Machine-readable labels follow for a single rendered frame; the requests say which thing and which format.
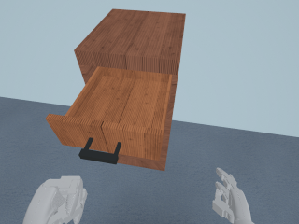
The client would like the robot right hand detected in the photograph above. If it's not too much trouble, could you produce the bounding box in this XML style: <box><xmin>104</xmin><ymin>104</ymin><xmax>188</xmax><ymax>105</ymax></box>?
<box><xmin>212</xmin><ymin>167</ymin><xmax>251</xmax><ymax>224</ymax></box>

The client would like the handle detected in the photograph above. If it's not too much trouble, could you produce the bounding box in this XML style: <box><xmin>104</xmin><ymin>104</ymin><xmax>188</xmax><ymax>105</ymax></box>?
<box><xmin>78</xmin><ymin>137</ymin><xmax>121</xmax><ymax>164</ymax></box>

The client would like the drawer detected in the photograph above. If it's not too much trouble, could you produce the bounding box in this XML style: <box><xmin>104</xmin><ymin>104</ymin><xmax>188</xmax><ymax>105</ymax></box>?
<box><xmin>46</xmin><ymin>66</ymin><xmax>173</xmax><ymax>161</ymax></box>

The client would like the robot left hand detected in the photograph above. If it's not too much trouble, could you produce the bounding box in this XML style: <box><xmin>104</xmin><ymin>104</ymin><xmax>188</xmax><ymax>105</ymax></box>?
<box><xmin>22</xmin><ymin>175</ymin><xmax>88</xmax><ymax>224</ymax></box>

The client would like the cabinet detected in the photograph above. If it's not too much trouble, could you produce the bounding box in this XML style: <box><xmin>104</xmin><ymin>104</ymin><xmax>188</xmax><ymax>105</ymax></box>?
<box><xmin>74</xmin><ymin>8</ymin><xmax>186</xmax><ymax>171</ymax></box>

